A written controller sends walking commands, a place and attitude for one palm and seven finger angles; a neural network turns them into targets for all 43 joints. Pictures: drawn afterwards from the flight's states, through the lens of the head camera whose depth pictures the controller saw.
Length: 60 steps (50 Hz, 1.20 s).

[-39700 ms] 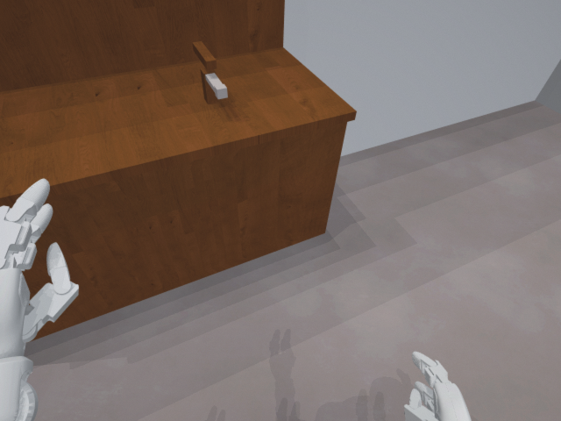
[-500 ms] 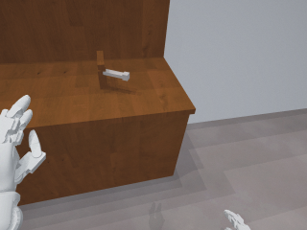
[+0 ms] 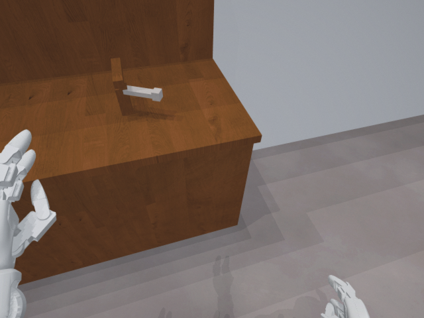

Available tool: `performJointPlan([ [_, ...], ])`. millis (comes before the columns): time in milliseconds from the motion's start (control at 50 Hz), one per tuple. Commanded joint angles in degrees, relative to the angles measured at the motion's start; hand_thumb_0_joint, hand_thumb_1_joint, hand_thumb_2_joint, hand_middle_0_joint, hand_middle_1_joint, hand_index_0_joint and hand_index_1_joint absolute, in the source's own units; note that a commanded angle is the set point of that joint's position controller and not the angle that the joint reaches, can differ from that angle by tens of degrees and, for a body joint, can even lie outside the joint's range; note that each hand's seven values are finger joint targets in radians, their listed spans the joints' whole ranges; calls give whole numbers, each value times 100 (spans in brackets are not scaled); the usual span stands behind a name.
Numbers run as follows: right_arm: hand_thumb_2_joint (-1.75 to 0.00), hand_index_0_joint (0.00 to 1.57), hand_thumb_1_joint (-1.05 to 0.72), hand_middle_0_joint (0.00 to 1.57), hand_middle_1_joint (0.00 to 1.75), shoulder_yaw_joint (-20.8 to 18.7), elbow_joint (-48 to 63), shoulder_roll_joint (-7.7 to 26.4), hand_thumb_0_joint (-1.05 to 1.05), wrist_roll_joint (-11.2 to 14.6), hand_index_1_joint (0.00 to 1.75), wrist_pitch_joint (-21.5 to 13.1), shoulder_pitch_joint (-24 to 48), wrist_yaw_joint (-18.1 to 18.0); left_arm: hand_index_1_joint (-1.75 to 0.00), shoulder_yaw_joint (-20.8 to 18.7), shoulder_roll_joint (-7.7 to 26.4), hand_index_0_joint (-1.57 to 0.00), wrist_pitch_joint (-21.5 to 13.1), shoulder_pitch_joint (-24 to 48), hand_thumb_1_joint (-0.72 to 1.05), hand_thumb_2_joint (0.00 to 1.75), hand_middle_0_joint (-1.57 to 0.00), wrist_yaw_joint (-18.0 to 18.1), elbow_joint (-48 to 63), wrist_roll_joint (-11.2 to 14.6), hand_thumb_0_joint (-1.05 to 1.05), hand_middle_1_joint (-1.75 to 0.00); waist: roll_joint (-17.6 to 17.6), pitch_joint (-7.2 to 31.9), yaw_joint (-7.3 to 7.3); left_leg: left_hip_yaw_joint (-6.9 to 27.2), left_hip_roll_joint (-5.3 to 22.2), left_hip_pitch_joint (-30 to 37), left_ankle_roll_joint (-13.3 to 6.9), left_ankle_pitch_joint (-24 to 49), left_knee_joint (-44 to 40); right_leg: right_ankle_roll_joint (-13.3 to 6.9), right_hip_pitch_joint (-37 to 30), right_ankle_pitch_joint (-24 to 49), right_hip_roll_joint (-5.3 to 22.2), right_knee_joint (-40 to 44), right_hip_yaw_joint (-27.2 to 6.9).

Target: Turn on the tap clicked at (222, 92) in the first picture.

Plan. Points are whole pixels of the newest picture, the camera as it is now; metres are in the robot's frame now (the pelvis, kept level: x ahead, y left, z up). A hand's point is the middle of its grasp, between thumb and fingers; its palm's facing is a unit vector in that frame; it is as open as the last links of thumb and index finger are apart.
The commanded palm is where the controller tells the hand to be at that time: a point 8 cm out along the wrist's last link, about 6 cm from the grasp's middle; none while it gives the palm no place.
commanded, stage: stop stepping back and stand still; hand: left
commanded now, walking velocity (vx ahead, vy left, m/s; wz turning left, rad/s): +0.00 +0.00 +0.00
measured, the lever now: (157, 94) +0.71 +0.20 +0.03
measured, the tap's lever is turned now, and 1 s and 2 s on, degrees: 61 61 61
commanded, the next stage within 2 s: stand and check the lever's angle in 0.62 s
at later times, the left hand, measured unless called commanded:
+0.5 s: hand (53, 193) +0.25 +0.24 +0.17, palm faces +0.35 -0.86 -0.36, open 7.4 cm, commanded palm +0.19 +0.29 +0.19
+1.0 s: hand (46, 204) +0.23 +0.25 +0.17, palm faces +0.36 -0.86 -0.35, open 7.4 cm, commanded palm +0.18 +0.29 +0.19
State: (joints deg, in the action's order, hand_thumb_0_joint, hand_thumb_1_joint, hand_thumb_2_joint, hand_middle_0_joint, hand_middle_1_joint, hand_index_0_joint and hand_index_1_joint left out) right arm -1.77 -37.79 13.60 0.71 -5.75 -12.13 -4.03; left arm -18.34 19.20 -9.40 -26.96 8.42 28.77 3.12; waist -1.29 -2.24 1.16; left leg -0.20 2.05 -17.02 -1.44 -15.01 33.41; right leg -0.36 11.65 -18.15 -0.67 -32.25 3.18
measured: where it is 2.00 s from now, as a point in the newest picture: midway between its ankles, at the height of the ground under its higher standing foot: outside the picture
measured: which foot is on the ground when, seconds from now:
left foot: down 0.00-1.00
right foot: down 0.00-1.00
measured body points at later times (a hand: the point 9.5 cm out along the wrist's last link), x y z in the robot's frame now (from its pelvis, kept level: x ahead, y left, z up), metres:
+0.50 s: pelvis +0.03 +0.01 +0.01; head +0.04 +0.02 +0.46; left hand +0.22 +0.29 +0.19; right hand +0.21 -0.21 -0.06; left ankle +0.05 +0.12 -0.73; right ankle -0.01 -0.12 -0.73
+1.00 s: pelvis +0.01 +0.02 +0.01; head +0.01 +0.02 +0.46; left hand +0.21 +0.29 +0.19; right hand +0.18 -0.22 -0.07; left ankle +0.05 +0.12 -0.73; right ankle -0.01 -0.12 -0.73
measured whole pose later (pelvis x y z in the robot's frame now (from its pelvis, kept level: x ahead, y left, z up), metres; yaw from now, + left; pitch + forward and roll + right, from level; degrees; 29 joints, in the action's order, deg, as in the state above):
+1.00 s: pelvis +0.01 +0.02 +0.01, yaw -1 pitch -1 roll -2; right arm 0.1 -36.1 11.7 0.5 -4.2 -10.9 -3.9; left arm -17.1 19.4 -7.6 -27.1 8.4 25.8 3.0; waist -1.3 -0.1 0.0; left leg -2.1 1.2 -14.1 -1.2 -11.6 26.4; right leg 1.0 7.5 -13.1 0.1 -21.3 1.4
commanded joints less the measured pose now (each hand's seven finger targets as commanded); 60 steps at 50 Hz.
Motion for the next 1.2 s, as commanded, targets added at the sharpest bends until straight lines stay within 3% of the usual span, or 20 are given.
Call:
performJointPlan([
  [0,-90,20,-90,20,30,-88,1012,479,0,37,30,-289,801,-64,-30,-695,1001,-20,-331,329,90,90,-20,118,979,-19,0,-30,-627,265,-116,1107,622,61,-311,-199,-1336,6,129,270,149,635,-356],
  [40,-90,20,-90,20,30,-91,1003,464,0,29,30,-297,766,-38,-30,-676,953,-20,-341,283,90,90,-20,106,888,-41,0,-30,-301,344,-126,823,473,30,-229,-117,-1144,-32,-89,591,212,895,-449],
  [80,-90,20,-90,20,30,-123,1026,482,0,22,30,-316,722,-12,-30,-609,928,-20,-341,288,90,90,-20,81,962,-27,0,-30,-86,585,-96,540,326,278,-141,612,-768,-112,-222,1198,411,1010,-649],
  [120,-90,20,-90,20,30,-141,1039,493,0,23,30,-321,686,14,-30,-579,940,-20,-333,334,90,90,-20,79,1098,-12,0,-30,-56,897,-108,415,340,640,-106,1344,-611,-123,-301,1735,476,947,-706],
  [200,-90,20,-90,20,30,-109,1097,464,0,25,30,-275,713,8,-30,-581,998,-20,-279,382,90,90,-20,85,1305,-14,0,-30,-392,1155,-141,380,443,1071,-112,2383,-651,-60,-368,2204,392,785,-550],
  [260,-90,20,-90,20,30,-87,1133,450,0,26,30,-208,749,16,-30,-601,998,-20,-221,350,90,90,-20,81,1154,5,0,-30,-238,1071,-144,361,424,987,-90,2298,-670,-36,-377,2130,351,905,-510],
  [340,-90,20,-90,20,30,-59,1179,434,0,21,30,-147,767,19,-30,-608,1010,-20,-201,319,90,90,-20,72,1218,26,0,-30,-313,1125,-148,369,410,1025,-71,2294,-771,-42,-439,2075,318,935,-466],
  [380,-90,20,-90,20,30,-52,1198,454,0,13,30,-132,776,8,-30,-608,1005,-20,-169,258,90,90,-20,62,1123,41,0,-30,-368,1040,-145,383,400,949,-55,2089,-873,-40,-407,1921,309,988,-454],
  [460,-90,20,-90,20,30,-34,1185,433,0,15,30,-107,790,8,-30,-561,974,-20,-141,252,90,90,-20,64,1060,43,0,-30,-152,1042,-144,356,385,927,-54,1853,-913,-25,-390,1872,308,1095,-484],
  [680,-90,20,-90,20,30,-48,1157,498,0,-15,30,-121,846,-42,-30,-586,1077,-20,-158,396,90,90,-20,109,1029,11,0,-30,-376,777,-155,403,283,653,-24,939,-1179,-66,-313,1304,298,1327,-509],
  [760,-90,20,-90,20,30,-52,1134,483,0,-10,30,-126,830,-37,-30,-513,968,-20,-172,359,90,90,-20,110,925,13,0,-30,-204,761,-150,377,258,607,-19,688,-1188,-64,-295,1160,297,1399,-522],
  [1020,-90,20,-90,20,30,-43,1097,477,0,-29,30,-151,844,-56,-30,-478,947,-20,-171,478,90,90,-20,108,880,-16,0,-30,-209,699,-157,407,240,579,-8,499,-1307,-53,-266,1041,238,1451,-500],
  [1060,-90,20,-90,20,30,-41,1054,447,0,-24,30,-123,848,-42,-30,-478,939,-20,-155,503,90,90,-20,118,855,-11,0,-30,-207,844,-133,384,320,646,-59,-132,-1285,-93,-225,566,221,1318,-476],
  [1120,-90,20,-90,20,30,7,1058,430,0,-30,30,-70,884,-82,-30,-432,875,-20,-58,614,90,90,-20,177,874,-43,0,-30,-492,622,-84,762,578,304,-231,-1888,-1584,-150,80,-526,42,959,-311],
  [1180,-90,20,-90,20,30,23,1086,467,0,-23,30,-58,895,-105,-30,-460,930,-20,29,824,90,90,-20,219,951,-89,0,-30,-899,387,-50,1101,786,29,-379,-2610,-1723,-199,316,-719,-130,451,-91],
])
